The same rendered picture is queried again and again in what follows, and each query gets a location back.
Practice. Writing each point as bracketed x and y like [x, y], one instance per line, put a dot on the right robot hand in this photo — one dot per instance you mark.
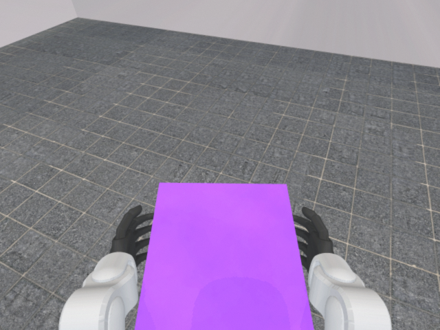
[316, 236]

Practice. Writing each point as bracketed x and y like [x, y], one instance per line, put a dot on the robot right forearm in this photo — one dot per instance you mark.
[340, 296]

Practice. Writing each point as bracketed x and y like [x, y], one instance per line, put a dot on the carton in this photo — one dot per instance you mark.
[223, 257]

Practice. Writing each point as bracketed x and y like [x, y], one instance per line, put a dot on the left robot hand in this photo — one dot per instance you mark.
[127, 234]

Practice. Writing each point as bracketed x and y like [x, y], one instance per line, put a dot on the robot left forearm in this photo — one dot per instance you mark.
[106, 297]

